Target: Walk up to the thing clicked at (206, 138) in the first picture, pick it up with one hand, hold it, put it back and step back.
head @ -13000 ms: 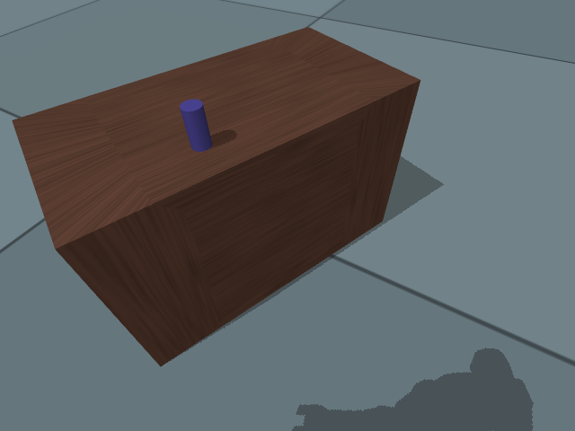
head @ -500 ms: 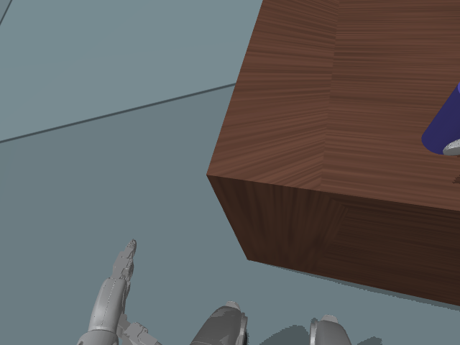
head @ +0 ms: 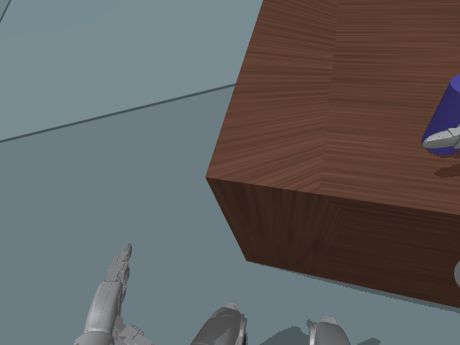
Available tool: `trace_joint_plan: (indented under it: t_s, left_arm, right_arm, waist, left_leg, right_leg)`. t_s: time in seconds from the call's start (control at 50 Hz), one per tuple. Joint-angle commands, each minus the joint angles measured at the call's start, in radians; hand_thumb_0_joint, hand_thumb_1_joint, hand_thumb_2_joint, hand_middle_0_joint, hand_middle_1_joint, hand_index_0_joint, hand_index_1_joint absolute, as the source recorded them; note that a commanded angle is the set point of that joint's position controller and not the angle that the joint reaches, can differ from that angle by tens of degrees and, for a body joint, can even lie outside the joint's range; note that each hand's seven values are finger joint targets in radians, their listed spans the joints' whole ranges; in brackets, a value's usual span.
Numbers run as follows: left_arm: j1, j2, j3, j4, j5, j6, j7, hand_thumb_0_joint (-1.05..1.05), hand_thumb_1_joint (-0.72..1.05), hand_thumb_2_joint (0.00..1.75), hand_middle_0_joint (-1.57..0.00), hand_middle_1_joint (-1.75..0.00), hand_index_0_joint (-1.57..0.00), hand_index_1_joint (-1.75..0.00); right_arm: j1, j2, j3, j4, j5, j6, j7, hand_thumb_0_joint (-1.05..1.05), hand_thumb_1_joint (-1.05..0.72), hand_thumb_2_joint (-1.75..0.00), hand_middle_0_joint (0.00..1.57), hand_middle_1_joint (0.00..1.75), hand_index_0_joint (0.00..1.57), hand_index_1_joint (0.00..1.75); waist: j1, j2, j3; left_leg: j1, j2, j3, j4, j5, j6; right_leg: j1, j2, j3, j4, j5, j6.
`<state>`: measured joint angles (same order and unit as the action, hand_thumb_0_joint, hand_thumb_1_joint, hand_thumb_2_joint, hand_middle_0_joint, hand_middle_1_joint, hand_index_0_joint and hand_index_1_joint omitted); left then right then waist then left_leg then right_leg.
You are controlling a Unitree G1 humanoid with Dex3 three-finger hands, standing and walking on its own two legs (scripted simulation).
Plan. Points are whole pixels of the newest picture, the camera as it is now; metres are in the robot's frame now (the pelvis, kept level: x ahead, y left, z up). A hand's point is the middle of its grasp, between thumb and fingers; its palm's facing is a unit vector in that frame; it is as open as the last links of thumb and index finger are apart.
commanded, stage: close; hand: right
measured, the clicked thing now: (455, 117) +0.50 -0.24 +0.07
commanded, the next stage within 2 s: settle in 0.64 s
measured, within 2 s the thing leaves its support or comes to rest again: leaves its support in 0.32 s
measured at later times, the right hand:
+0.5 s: hand (453, 98) +0.53 -0.24 +0.08, palm faces +0.21 +0.98 +0.01, open 11.0 cm
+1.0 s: hand (455, 97) +0.52 -0.24 +0.09, palm faces +0.21 +0.98 +0.00, open 9.2 cm
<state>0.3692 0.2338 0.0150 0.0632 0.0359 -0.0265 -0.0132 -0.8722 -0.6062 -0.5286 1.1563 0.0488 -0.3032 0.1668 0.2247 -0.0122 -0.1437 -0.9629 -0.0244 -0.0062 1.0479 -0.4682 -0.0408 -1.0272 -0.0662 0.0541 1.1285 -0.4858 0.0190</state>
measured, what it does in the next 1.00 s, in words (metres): stands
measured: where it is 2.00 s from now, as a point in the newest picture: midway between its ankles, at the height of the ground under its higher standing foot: outside the picture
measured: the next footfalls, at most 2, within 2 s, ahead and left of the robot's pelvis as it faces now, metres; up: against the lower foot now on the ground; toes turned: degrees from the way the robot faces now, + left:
none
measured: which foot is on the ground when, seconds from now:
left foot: down 0.00-1.00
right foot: down 0.00-1.00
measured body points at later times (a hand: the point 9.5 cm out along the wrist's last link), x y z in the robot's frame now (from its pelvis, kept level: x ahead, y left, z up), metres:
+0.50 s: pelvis +0.00 +0.00 +0.00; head +0.12 -0.04 +0.43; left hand +0.14 +0.26 -0.01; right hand +0.51 -0.29 +0.08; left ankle +0.01 +0.15 -0.65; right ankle +0.02 -0.13 -0.65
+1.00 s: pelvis +0.00 +0.00 +0.01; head +0.12 -0.04 +0.44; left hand +0.15 +0.27 +0.00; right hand +0.51 -0.29 +0.09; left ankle +0.01 +0.15 -0.65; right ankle +0.02 -0.13 -0.65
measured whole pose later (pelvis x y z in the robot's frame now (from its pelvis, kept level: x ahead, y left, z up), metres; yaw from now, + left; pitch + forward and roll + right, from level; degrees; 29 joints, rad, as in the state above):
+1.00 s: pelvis +0.00 +0.00 +0.01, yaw +0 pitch +21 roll +4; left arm 0.35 0.25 0.01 0.08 0.03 0.00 0.00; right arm -0.89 -0.61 -0.51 1.15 0.02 -0.26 0.12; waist 0.24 -0.01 -0.13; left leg -0.92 -0.03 0.00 1.00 -0.45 -0.04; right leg -0.98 -0.07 0.06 1.09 -0.48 0.02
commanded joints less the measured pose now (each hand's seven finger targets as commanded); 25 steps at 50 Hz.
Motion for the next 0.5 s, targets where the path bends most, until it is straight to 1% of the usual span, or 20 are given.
trace_joint_plan:
  t_s: [0.0, 0.04, 0.06, 0.08, 0.1, 0.12, 0.16, 0.18, 0.2, 0.24, 0.26, 0.32, 0.34, 0.36, 0.38, 0.4, 0.42, 0.44, 0.46, 0.48]
  left_arm:
    - [0.062, 0.153, 0.098, -0.167, -0.001, -0.051, 0.016, 0.0, -0.55, 0.05, -0.05, -0.05, -0.05, -0.05]
    - [0.072, 0.155, 0.104, -0.138, -0.003, -0.05, 0.02, 0.0, -0.54, 0.04, -0.04, -0.04, -0.05, -0.04]
    - [0.019, 0.151, 0.096, -0.173, -0.002, -0.055, 0.021, 0.0, -0.54, 0.04, -0.04, -0.04, -0.05, -0.04]
    - [0.022, 0.169, 0.113, -0.161, -0.002, -0.055, 0.026, 0.0, -0.54, 0.04, -0.04, -0.04, -0.05, -0.04]
    - [-0.016, 0.164, 0.101, -0.195, -0.001, -0.059, 0.027, 0.0, -0.54, 0.04, -0.04, -0.04, -0.05, -0.04]
    - [-0.007, 0.164, 0.105, -0.191, 0.002, -0.059, 0.028, 0.0, -0.54, 0.04, -0.04, -0.04, -0.05, -0.04]
    - [0.034, 0.158, 0.093, -0.143, 0.002, -0.05, 0.028, 0.0, -0.55, 0.05, -0.04, -0.04, -0.05, -0.04]
    - [-0.02, 0.153, 0.08, -0.222, -0.002, -0.059, 0.029, 0.0, -0.54, 0.05, -0.04, -0.04, -0.05, -0.04]
    - [0.02, 0.162, 0.099, -0.162, 0.002, -0.057, 0.033, 0.0, -0.54, 0.04, -0.04, -0.04, -0.05, -0.04]
    - [0.041, 0.161, 0.089, -0.129, 0.005, -0.052, 0.029, 0.0, -0.54, 0.04, -0.04, -0.05, -0.05, -0.04]
    - [0.085, 0.164, 0.102, -0.072, 0.007, -0.045, 0.027, 0.0, -0.54, 0.04, -0.04, -0.04, -0.05, -0.03]
    - [-0.001, 0.181, 0.1, -0.21, 0.005, -0.048, 0.023, 0.0, -0.54, 0.04, -0.04, -0.04, -0.05, -0.04]
    - [0.01, 0.159, 0.08, -0.198, 0.009, -0.047, 0.021, 0.0, -0.53, 0.03, -0.04, -0.04, -0.05, -0.03]
    - [0.024, 0.145, 0.072, -0.157, 0.008, -0.044, 0.017, 0.0, -0.53, 0.03, -0.04, -0.04, -0.05, -0.03]
    - [0.024, 0.143, 0.076, -0.14, 0.008, -0.042, 0.017, 0.0, -0.53, 0.03, -0.04, -0.04, -0.05, -0.03]
    - [-0.025, 0.146, 0.073, -0.174, 0.008, -0.048, 0.018, 0.0, -0.53, 0.03, -0.04, -0.04, -0.05, -0.03]
    - [-0.081, 0.156, 0.072, -0.252, 0.008, -0.056, 0.022, 0.0, -0.53, 0.03, -0.04, -0.04, -0.05, -0.03]
    - [-0.065, 0.182, 0.103, -0.267, 0.01, -0.056, 0.028, 0.0, -0.53, 0.03, -0.04, -0.04, -0.05, -0.03]
    - [-0.084, 0.177, 0.085, -0.311, 0.011, -0.056, 0.029, 0.0, -0.53, 0.03, -0.04, -0.04, -0.05, -0.03]
    - [0.013, 0.167, 0.089, -0.218, 0.013, -0.048, 0.028, 0.0, -0.53, 0.03, -0.04, -0.04, -0.05, -0.03]
  right_arm:
    - [-0.384, -0.218, 0.013, -0.234, -0.004, -0.073, 0.011, 0.0, 0.54, -0.15, 0.4, 0.29, 0.41, 0.29]
    - [-0.455, -0.242, 0.01, -0.25, -0.003, -0.071, 0.003, 0.0, 0.53, -0.17, 0.5, 0.35, 0.51, 0.35]
    - [-0.483, -0.238, 0.016, -0.255, -0.003, -0.073, -0.002, 0.0, 0.52, -0.2, 0.55, 0.39, 0.56, 0.39]
    - [-0.512, -0.259, 0.007, -0.279, -0.001, -0.076, -0.008, 0.0, 0.52, -0.2, 0.59, 0.41, 0.59, 0.41]
    - [-0.546, -0.275, 0.009, -0.321, -0.007, -0.079, -0.013, 0.0, 0.51, -0.2, 0.62, 0.42, 0.62, 0.42]
    - [-0.559, -0.241, 0.033, -0.277, -0.01, -0.076, -0.017, 0.0, 0.51, -0.18, 0.65, 0.42, 0.65, 0.42]
    - [-0.529, -0.242, 0.045, -0.232, -0.019, -0.067, -0.024, 0.0, 0.48, -0.2, 0.72, 0.46, 0.72, 0.47]
    - [-0.559, -0.216, 0.066, -0.247, -0.019, -0.069, -0.028, 0.0, 0.48, -0.21, 0.75, 0.48, 0.75, 0.48]
    - [-0.568, -0.237, 0.061, -0.243, -0.027, -0.07, -0.03, 0.0, 0.45, -0.24, 0.79, 0.51, 0.78, 0.51]
    - [-0.539, -0.243, 0.051, -0.187, -0.022, -0.064, -0.034, 0.0, 0.4, -0.27, 0.83, 0.55, 0.82, 0.55]
    - [-0.448, -0.242, 0.029, -0.101, -0.021, -0.05, -0.036, 0.0, 0.4, -0.31, 0.84, 0.58, 0.84, 0.58]
    - [-0.47, -0.334, -0.025, -0.184, -0.025, -0.058, -0.037, 0.0, 0.33, -0.36, 0.89, 0.63, 0.89, 0.64]
    - [-0.483, -0.279, 0.0, -0.149, -0.02, -0.059, -0.031, 0.0, 0.31, -0.39, 0.9, 0.66, 0.9, 0.66]
    - [-0.436, -0.24, 0.014, -0.102, -0.02, -0.057, -0.025, 0.0, 0.28, -0.42, 0.92, 0.69, 0.92, 0.69]
    - [-0.438, -0.231, 0.014, -0.069, -0.018, -0.061, -0.023, 0.0, 0.23, -0.47, 0.96, 0.74, 0.96, 0.74]
    - [-0.462, -0.243, 0.006, -0.103, -0.016, -0.074, -0.024, 0.0, 0.23, -0.51, 0.97, 0.77, 0.98, 0.77]
    - [-0.482, -0.269, -0.004, -0.129, -0.025, -0.081, -0.029, 0.0, 0.19, -0.55, 1.01, 0.81, 1.01, 0.81]
    - [-0.552, -0.304, -0.015, -0.21, -0.026, -0.094, -0.032, 0.0, 0.16, -0.59, 1.02, 0.84, 1.03, 0.84]
    - [-0.564, -0.282, 0.003, -0.191, -0.028, -0.098, -0.034, 0.0, 0.12, -0.62, 1.06, 0.88, 1.06, 0.88]
    - [-0.488, -0.247, 0.012, -0.121, -0.026, -0.09, -0.035, 0.0, 0.07, -0.65, 1.07, 0.9, 1.07, 0.9]
  waist:
    - [0.008, -0.191, -0.503]
    - [0.02, -0.211, -0.469]
    - [0.025, -0.211, -0.463]
    - [0.026, -0.214, -0.476]
    - [0.019, -0.241, -0.52]
    - [0.037, -0.233, -0.492]
    - [0.027, -0.256, -0.465]
    - [0.04, -0.235, -0.484]
    - [0.041, -0.247, -0.488]
    - [0.029, -0.253, -0.422]
    - [0.018, -0.236, -0.398]
    - [-0.005, -0.227, -0.522]
    - [0.016, -0.196, -0.48]
    - [0.008, -0.193, -0.446]
    - [0.023, -0.169, -0.391]
    - [0.018, -0.169, -0.409]
    - [0.016, -0.15, -0.492]
    - [0.028, -0.18, -0.562]
    - [0.038, -0.167, -0.543]
    - [0.039, -0.175, -0.486]
  left_leg:
    - [0.162, -0.025, 0.051, -0.09, 0.357, 0.055]
    - [0.13, -0.023, 0.046, -0.099, 0.332, 0.054]
    - [0.129, -0.022, 0.046, -0.1, 0.323, 0.053]
    - [0.127, -0.021, 0.045, -0.106, 0.313, 0.055]
    - [0.14, -0.021, 0.044, -0.103, 0.32, 0.055]
    - [0.124, -0.022, 0.045, -0.106, 0.311, 0.058]
    - [0.115, -0.025, 0.05, -0.121, 0.27, 0.06]
    - [0.13, -0.025, 0.048, -0.13, 0.276, 0.059]
    - [0.121, -0.025, 0.05, -0.123, 0.284, 0.059]
    - [0.088, -0.027, 0.053, -0.125, 0.256, 0.061]
    - [0.088, -0.026, 0.057, -0.121, 0.256, 0.06]
    - [0.18, -0.026, 0.056, -0.119, 0.316, 0.056]
    - [0.167, -0.028, 0.057, -0.113, 0.326, 0.057]
    - [0.154, -0.028, 0.056, -0.104, 0.324, 0.056]
    - [0.132, -0.031, 0.058, -0.106, 0.299, 0.057]
    - [0.132, -0.03, 0.057, -0.1, 0.289, 0.056]
    - [0.173, -0.029, 0.053, -0.097, 0.314, 0.052]
    - [0.187, -0.029, 0.052, -0.095, 0.324, 0.053]
    - [0.175, -0.03, 0.049, -0.097, 0.306, 0.055]
    - [0.159, -0.031, 0.052, -0.097, 0.299, 0.055]
  right_leg:
    - [0.421, 0.023, -0.017, -0.116, 0.396, -0.025]
    - [0.414, 0.022, -0.015, -0.118, 0.363, -0.027]
    - [0.407, 0.022, -0.014, -0.122, 0.354, -0.026]
    - [0.416, 0.021, -0.012, -0.126, 0.341, -0.025]
    - [0.45, 0.018, -0.012, -0.125, 0.356, -0.024]
    - [0.442, 0.02, -0.014, -0.127, 0.347, -0.022]
    - [0.445, 0.022, -0.013, -0.149, 0.31, -0.019]
    - [0.453, 0.021, -0.013, -0.147, 0.3, -0.023]
    - [0.464, 0.02, -0.014, -0.142, 0.317, -0.021]
    - [0.433, 0.021, -0.015, -0.152, 0.297, -0.015]
    - [0.408, 0.023, -0.011, -0.152, 0.297, -0.016]
    - [0.431, 0.026, -0.014, -0.14, 0.351, -0.021]
    - [0.399, 0.025, -0.013, -0.129, 0.361, -0.021]
    - [0.371, 0.027, -0.014, -0.125, 0.353, -0.025]
    - [0.328, 0.028, -0.009, -0.128, 0.322, -0.025]
    - [0.322, 0.024, -0.005, -0.129, 0.308, -0.027]
    - [0.343, 0.024, -0.004, -0.12, 0.324, -0.031]
    - [0.391, 0.021, -0.005, -0.114, 0.333, -0.03]
    - [0.375, 0.022, -0.007, -0.115, 0.311, -0.029]
    - [0.358, 0.024, -0.01, -0.116, 0.299, -0.029]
